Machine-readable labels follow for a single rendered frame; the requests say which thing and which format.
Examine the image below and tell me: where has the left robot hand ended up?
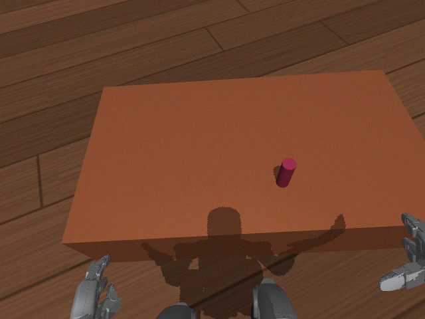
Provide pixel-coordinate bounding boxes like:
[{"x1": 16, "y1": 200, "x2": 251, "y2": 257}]
[{"x1": 70, "y1": 255, "x2": 122, "y2": 319}]

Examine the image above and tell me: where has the right robot hand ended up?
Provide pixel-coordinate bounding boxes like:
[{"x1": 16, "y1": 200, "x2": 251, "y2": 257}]
[{"x1": 379, "y1": 213, "x2": 425, "y2": 291}]

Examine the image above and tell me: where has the can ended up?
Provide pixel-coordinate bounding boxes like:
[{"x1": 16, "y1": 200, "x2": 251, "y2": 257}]
[{"x1": 276, "y1": 158, "x2": 297, "y2": 188}]

